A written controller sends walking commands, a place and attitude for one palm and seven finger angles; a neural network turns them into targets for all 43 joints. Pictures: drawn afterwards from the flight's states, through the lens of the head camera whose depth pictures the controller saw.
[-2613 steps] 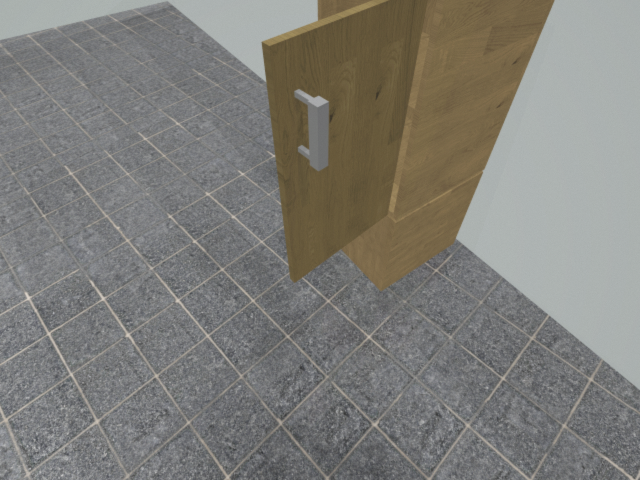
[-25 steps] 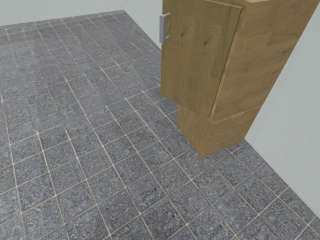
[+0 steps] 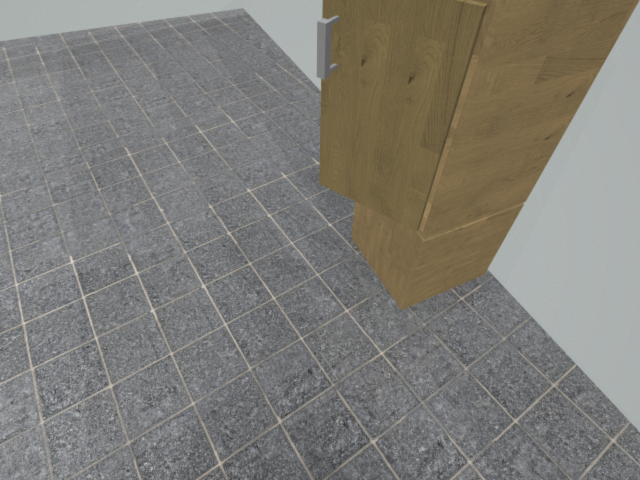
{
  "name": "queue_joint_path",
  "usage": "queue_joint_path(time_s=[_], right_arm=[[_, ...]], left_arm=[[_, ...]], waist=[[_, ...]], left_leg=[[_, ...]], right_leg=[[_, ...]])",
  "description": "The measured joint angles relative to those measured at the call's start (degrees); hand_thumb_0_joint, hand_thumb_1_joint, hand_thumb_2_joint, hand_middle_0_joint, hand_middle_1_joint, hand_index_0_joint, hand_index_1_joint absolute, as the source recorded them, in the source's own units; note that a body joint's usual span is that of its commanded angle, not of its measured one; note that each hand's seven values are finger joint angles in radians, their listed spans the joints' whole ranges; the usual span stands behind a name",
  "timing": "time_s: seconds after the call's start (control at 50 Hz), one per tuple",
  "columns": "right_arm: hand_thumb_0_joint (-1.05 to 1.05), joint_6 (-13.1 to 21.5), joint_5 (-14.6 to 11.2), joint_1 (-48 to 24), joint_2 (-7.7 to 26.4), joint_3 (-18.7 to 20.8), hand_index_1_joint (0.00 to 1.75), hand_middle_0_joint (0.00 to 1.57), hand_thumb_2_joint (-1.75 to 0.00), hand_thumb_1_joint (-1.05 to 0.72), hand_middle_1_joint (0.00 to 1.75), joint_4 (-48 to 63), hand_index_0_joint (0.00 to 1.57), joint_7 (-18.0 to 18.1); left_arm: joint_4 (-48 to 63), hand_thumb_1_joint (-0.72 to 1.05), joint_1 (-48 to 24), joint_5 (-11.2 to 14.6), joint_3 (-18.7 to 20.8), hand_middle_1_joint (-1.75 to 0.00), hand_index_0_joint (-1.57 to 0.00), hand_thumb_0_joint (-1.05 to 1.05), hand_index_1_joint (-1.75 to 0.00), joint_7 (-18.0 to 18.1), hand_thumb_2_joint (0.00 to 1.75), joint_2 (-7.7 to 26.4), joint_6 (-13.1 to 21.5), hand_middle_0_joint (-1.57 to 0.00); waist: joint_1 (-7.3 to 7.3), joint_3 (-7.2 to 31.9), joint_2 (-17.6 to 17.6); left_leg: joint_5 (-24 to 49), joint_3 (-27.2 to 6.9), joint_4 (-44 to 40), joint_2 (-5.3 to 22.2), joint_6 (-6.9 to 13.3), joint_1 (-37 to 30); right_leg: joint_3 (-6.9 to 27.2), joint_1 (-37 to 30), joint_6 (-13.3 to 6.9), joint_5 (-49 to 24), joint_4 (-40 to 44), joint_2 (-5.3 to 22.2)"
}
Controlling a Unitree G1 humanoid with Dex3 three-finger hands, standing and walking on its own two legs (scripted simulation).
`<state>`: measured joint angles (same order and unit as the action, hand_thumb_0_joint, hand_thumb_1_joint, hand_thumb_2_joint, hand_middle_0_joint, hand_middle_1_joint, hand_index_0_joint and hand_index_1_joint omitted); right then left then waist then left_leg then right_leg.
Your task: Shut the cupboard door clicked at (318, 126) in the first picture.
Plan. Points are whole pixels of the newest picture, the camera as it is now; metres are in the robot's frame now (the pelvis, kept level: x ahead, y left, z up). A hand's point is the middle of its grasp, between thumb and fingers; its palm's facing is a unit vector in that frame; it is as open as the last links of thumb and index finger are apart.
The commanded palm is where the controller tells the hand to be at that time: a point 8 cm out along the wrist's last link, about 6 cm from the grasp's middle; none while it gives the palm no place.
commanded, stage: walk to a spot facing it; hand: left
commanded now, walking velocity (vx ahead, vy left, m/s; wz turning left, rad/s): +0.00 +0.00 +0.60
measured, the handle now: (329, 47) +0.98 +0.03 +0.10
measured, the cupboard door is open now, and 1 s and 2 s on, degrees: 29 29 29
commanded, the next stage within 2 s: turn to face it in 1.86 s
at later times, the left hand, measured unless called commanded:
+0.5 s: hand out of the picture +0.03 +0.23 -0.18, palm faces +0.24 -0.94 -0.24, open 7.4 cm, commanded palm none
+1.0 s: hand out of the picture -0.07 +0.16 -0.16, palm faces +0.58 -0.77 -0.28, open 7.4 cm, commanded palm none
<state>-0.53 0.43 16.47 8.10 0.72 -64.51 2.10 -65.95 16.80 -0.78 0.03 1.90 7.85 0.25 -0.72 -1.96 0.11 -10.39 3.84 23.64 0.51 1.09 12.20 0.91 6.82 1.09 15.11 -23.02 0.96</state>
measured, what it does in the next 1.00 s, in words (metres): steps on the spot, turning left: right foot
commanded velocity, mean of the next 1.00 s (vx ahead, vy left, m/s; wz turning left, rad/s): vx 0.08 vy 0.00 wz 0.60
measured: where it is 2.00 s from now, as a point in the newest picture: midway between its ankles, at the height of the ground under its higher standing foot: outside the picture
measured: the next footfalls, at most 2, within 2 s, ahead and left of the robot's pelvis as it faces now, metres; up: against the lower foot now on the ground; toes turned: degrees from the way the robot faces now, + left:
right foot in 0.72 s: +0.06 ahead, -0.15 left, +0.00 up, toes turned +26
left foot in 1.14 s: +0.02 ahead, +0.16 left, +0.00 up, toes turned +48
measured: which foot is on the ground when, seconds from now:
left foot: down 0.00-0.72, up 0.74-1.00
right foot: down 0.00-0.32, up 0.34-0.70, down 0.72-1.00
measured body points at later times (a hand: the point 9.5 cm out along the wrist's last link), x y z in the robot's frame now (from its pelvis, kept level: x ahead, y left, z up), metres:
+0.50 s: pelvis -0.01 +0.01 -0.01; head +0.04 +0.04 +0.44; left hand +0.02 +0.28 -0.16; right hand +0.09 -0.23 -0.15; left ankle +0.02 +0.10 -0.74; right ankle -0.03 -0.15 -0.67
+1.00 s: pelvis +0.02 -0.03 +0.00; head +0.08 -0.01 +0.44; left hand -0.10 +0.20 -0.14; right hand +0.24 -0.20 -0.15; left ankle -0.04 +0.10 -0.68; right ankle +0.02 -0.16 -0.74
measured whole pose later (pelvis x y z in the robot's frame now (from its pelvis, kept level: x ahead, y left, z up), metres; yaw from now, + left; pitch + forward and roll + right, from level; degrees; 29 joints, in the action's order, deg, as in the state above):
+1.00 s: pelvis +0.02 -0.03 +0.00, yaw +37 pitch +1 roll +2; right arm -4.8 1.4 10.1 14.9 4.5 -52.1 -2.1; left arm -52.8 16.2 -1.8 2.7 0.9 11.3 1.5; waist -0.7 -5.9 0.3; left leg -22.4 2.3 55.5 1.8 -1.8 29.0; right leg -9.3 5.0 1.0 20.8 -25.4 5.9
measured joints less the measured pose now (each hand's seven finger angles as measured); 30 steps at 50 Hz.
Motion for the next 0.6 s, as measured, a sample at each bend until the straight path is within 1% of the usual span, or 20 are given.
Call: queue_joint_path(time_s=[0.1,0.18,0.24,0.28,0.3,0.32,0.34,0.36,0.38,0.4,0.42,0.46,0.52,0.6], right_arm=[[0.0,-0.4,0.1,0.0,0.1,0.3,0.3,0.2,-0.9,-0.91,0.3,0.9,0.2,-0.2],[0.0,-1.4,0.2,0.0,0.3,0.9,0.3,0.2,-0.9,-0.91,0.3,2.2,0.2,-0.6],[0.0,-2.3,0.3,-0.3,0.9,1.6,0.3,0.2,-0.9,-0.91,0.3,3.7,0.2,-1.0],[0.0,-2.7,0.4,-0.5,1.4,2.1,0.3,0.2,-0.9,-0.91,0.3,4.9,0.2,-1.3],[0.0,-2.7,0.4,-0.6,1.7,2.4,0.3,0.2,-0.9,-0.91,0.3,5.4,0.2,-1.4],[0.0,-2.7,0.5,-0.8,1.8,2.5,0.3,0.2,-0.9,-0.91,0.3,5.9,0.2,-1.6],[0.0,-2.5,0.7,-1.1,2.0,2.5,0.3,0.2,-0.9,-0.91,0.3,6.5,0.2,-1.7],[0.0,-2.2,0.9,-1.5,2.2,2.5,0.3,0.2,-0.9,-0.91,0.3,7.2,0.2,-1.6],[0.0,-2.0,1.1,-2.0,2.4,2.5,0.3,0.2,-0.9,-0.91,0.3,7.9,0.2,-1.5],[0.0,-1.8,1.3,-2.4,2.5,2.4,0.3,0.2,-0.9,-0.91,0.3,8.4,0.2,-1.3],[0.0,-1.6,1.3,-2.7,2.7,2.3,0.3,0.2,-0.9,-0.91,0.3,8.9,0.2,-1.1],[0.0,-1.4,1.4,-3.0,3.1,2.2,0.3,0.2,-0.9,-0.91,0.3,9.6,0.2,-0.9],[0.0,-1.4,1.4,-3.3,3.9,2.3,0.3,0.2,-0.9,-0.91,0.3,10.3,0.2,-0.9],[0.0,-1.9,1.5,-3.6,5.0,2.9,0.3,0.2,-0.9,-0.91,0.3,11.1,0.2,-1.2]], left_arm=[[1.0,0.91,-0.9,0.0,0.6,-0.3,-0.2,0.0,-0.29,0.1,0.9,0.2,-0.4,-0.2],[3.1,0.91,-1.9,-0.2,1.7,-0.3,-0.2,0.0,-0.29,0.0,0.9,0.6,-0.9,-0.2],[5.1,0.91,-2.3,-0.4,2.6,-0.3,-0.2,0.0,-0.29,0.0,0.9,1.1,-1.3,-0.2],[6.2,0.91,-2.7,-0.6,3.0,-0.3,-0.2,0.0,-0.29,0.0,0.9,1.5,-1.6,-0.2],[6.7,0.91,-3.1,-0.7,3.2,-0.3,-0.2,0.0,-0.29,0.0,0.9,1.9,-1.8,-0.2],[7.2,0.91,-3.5,-0.7,3.4,-0.3,-0.2,0.0,-0.29,0.0,0.9,2.3,-2.0,-0.2],[7.7,0.91,-3.9,-0.6,3.7,-0.3,-0.2,0.0,-0.29,0.0,0.9,2.8,-2.3,-0.2],[8.1,0.91,-4.5,-0.5,3.8,-0.3,-0.2,0.0,-0.29,0.0,0.9,3.2,-2.6,-0.2],[8.5,0.91,-5.1,-0.5,3.9,-0.3,-0.2,0.01,-0.29,0.0,0.9,3.6,-3.1,-0.2],[8.9,0.91,-5.8,-0.5,4.0,-0.3,-0.2,0.01,-0.29,0.0,0.9,4.0,-3.4,-0.2],[9.3,0.91,-6.4,-0.6,4.2,-0.3,-0.2,0.01,-0.29,-0.2,0.9,4.4,-3.5,-0.2],[10.3,0.91,-7.4,-0.7,4.4,-0.3,-0.2,0.01,-0.29,-0.5,0.9,5.1,-3.3,-0.2],[12.2,0.91,-8.9,-0.6,4.4,-0.3,-0.2,0.01,-0.29,-0.9,0.9,5.7,-2.8,-0.2],[14.5,0.91,-10.4,-0.6,4.2,-0.3,-0.2,0.01,-0.29,-1.1,0.9,6.2,-2.7,-0.2]], waist=[[-0.46,-0.3,0.0],[-0.56,-0.8,0.3],[-0.5,-1.4,0.6],[-0.91,-2.0,0.7],[-1.12,-2.2,0.5],[-1.06,-2.5,-0.3],[-0.81,-2.7,-1.0],[-0.72,-2.9,-1.2],[-0.81,-3.2,-1.3],[-0.93,-3.2,-1.2],[-0.98,-3.2,-1.2],[-0.97,-2.9,-1.1],[-1.06,-2.5,-0.2],[-1.5,-2.0,1.1]], left_leg=[[-0.5,-1.2,1.8,-0.5,0.1,1.6],[-1.7,-3.2,5.4,-1.3,0.2,4.5],[-3.2,-4.7,9.8,-1.7,0.1,7.3],[-5.3,-3.5,13.9,-1.1,-0.5,9.0],[-6.2,-2.8,14.9,-0.9,-0.4,9.3],[-6.8,-2.7,15.5,-1.6,0.7,9.5],[-6.8,-2.6,15.9,-2.3,2.3,10.0],[-6.6,-2.7,16.1,-2.6,3.0,10.4],[-6.2,-3.0,15.6,-2.8,2.9,10.6],[-5.3,-3.4,14.3,-3.1,2.6,10.6],[-4.2,-3.8,12.7,-3.3,2.5,10.3],[-1.9,-4.9,9.0,-3.8,2.6,9.6],[1.3,-7.4,4.4,-4.1,2.4,8.9],[3.8,-11.2,1.4,-4.5,1.5,8.9]], right_leg=[[-1.2,1.0,0.1,1.1,-1.8,0.4],[-3.4,2.7,0.1,3.0,-5.0,1.0],[-5.3,3.8,0.1,4.7,-7.6,1.4],[-7.0,4.1,0.3,6.1,-9.7,1.8],[-7.9,4.2,0.6,7.1,-11.1,2.3],[-8.2,4.6,0.9,8.1,-12.7,3.1],[-8.4,5.7,0.9,8.8,-14.8,3.9],[-7.5,7.6,0.9,11.6,-18.9,3.8],[-5.8,10.0,0.8,13.7,-24.4,3.1],[-4.1,12.4,0.7,14.0,-29.5,2.3],[-2.9,14.4,0.8,12.9,-33.5,1.6],[-1.5,17.1,1.3,9.8,-37.5,0.9],[-0.6,18.4,2.0,8.3,-35.9,0.3],[0.5,17.1,2.3,8.9,-29.1,-0.6]])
